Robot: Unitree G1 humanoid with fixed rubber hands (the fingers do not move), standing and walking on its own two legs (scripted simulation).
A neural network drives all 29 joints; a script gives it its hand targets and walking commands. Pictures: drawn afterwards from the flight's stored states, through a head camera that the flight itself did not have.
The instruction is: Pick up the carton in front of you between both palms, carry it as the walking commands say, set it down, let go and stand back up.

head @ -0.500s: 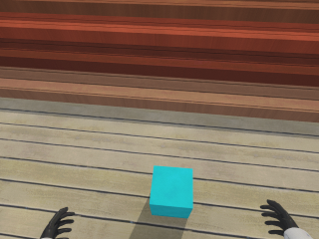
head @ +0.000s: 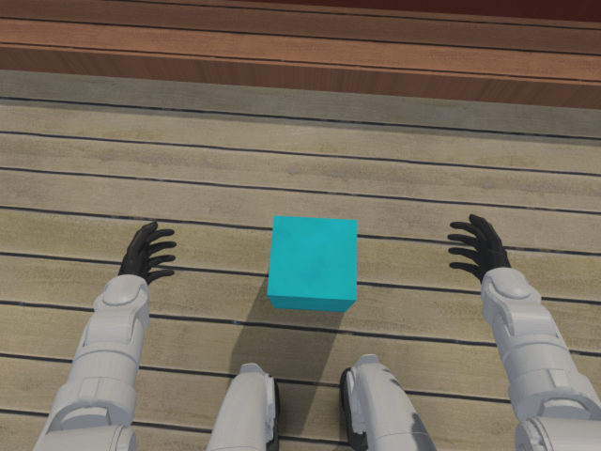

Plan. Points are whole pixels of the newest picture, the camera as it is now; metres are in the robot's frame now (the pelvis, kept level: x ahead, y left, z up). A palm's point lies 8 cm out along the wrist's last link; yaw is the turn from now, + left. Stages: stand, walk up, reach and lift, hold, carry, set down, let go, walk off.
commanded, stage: reach and lift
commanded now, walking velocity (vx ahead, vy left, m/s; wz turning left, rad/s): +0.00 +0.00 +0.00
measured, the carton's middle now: (312, 267) +0.46 -0.03 -0.57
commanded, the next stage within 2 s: none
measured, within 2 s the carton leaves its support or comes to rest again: neither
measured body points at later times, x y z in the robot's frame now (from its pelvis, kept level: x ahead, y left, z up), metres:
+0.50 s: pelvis -0.03 +0.00 -0.05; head +0.27 +0.00 +0.28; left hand +0.50 +0.16 -0.17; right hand +0.45 -0.23 -0.16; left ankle +0.05 +0.12 -0.66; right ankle +0.05 -0.13 -0.66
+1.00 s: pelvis -0.05 +0.00 -0.24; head +0.30 +0.00 +0.04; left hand +0.49 +0.16 -0.41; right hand +0.44 -0.23 -0.40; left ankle +0.05 +0.12 -0.66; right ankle +0.05 -0.13 -0.66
